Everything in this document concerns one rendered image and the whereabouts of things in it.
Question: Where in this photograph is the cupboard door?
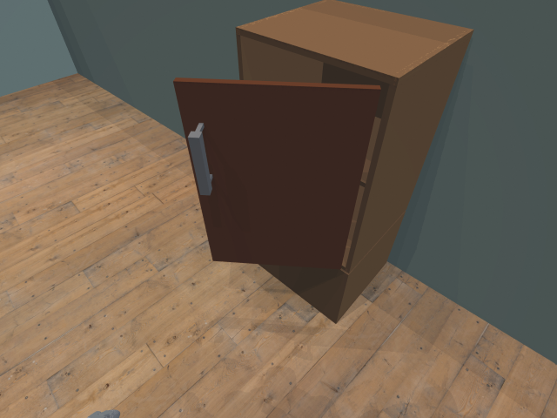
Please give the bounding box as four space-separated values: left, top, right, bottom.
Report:
173 78 381 269

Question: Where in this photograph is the handle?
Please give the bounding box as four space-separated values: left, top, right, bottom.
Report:
188 123 213 195

